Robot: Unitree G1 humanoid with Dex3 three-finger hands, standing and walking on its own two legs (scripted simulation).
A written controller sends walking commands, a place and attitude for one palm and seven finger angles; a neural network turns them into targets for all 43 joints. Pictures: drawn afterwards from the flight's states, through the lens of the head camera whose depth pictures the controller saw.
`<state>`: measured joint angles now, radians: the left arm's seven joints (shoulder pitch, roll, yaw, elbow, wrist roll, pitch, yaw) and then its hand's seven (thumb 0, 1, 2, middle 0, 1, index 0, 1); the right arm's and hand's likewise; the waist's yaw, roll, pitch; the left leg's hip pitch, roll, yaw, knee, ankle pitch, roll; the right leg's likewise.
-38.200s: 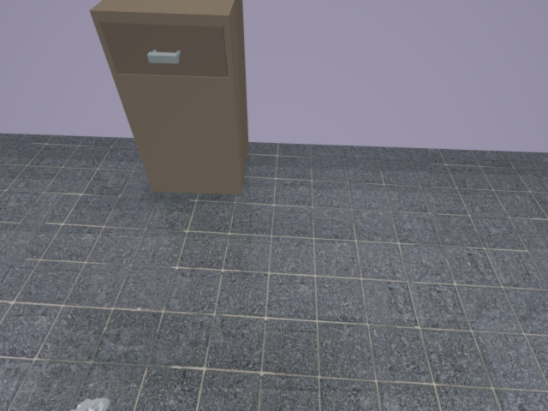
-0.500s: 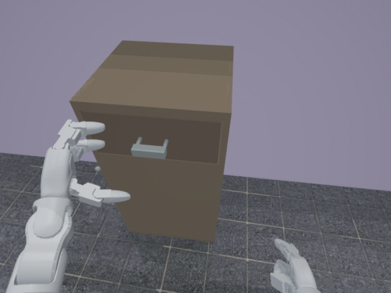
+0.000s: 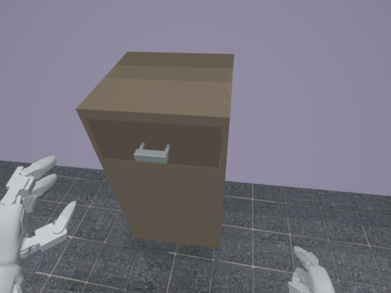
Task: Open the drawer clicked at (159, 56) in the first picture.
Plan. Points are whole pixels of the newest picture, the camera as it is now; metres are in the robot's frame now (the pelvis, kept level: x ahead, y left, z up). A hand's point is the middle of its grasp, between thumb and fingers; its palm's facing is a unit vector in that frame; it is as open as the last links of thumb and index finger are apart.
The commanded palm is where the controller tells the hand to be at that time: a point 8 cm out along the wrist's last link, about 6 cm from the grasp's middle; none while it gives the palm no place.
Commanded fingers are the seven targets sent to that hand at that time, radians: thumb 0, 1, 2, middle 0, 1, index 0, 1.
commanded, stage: draw the hand back to the body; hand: left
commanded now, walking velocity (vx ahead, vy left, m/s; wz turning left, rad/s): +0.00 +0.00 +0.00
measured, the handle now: (153, 151) +0.54 +0.21 -0.05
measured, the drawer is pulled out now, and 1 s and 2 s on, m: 0.00 0.00 0.00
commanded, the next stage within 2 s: step back with the hand held close in 0.26 s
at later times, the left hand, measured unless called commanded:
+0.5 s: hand (59, 217) +0.18 +0.24 +0.16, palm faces +0.39 -0.81 -0.44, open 7.4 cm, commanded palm +0.12 +0.27 +0.17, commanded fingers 0.00 0.90 0.90 -0.20 -0.30 -0.20 -0.30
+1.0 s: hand (27, 248) +0.13 +0.26 +0.14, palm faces +0.32 -0.83 -0.46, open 7.4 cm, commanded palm +0.08 +0.31 +0.17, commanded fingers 0.00 0.90 0.90 -0.20 -0.30 -0.20 -0.30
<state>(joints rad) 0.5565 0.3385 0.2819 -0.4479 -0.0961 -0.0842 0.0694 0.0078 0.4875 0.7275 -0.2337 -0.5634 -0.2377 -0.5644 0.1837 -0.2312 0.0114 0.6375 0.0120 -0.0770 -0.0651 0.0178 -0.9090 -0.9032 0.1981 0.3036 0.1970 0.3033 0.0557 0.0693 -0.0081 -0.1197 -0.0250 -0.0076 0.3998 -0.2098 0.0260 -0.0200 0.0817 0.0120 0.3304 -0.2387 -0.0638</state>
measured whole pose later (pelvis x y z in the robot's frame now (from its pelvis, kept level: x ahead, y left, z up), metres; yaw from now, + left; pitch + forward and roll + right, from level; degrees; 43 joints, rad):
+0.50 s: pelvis +0.00 -0.01 +0.00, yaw +1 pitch -1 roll -1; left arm 0.55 0.34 0.32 -0.46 -0.06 -0.15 0.10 0.02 0.88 0.90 -0.21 -0.31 -0.21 -0.31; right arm 0.18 -0.23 0.01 0.61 0.00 -0.06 -0.06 0.02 -0.91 -0.90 0.20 0.30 0.20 0.30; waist 0.03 0.08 0.00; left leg -0.21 -0.01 -0.03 0.45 -0.22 0.01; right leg -0.08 0.10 -0.01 0.33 -0.23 -0.08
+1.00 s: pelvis -0.05 +0.03 -0.01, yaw +0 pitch +1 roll -2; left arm 0.66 0.40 0.35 -0.61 -0.05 -0.15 0.13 0.02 0.89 0.90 -0.21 -0.30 -0.21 -0.31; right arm 0.17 -0.21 -0.01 0.52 0.01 -0.01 -0.06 0.02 -0.91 -0.90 0.20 0.30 0.20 0.30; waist 0.00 0.01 0.00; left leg -0.38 -0.04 0.01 0.53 -0.18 0.06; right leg -0.29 0.07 0.01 0.49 -0.22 -0.03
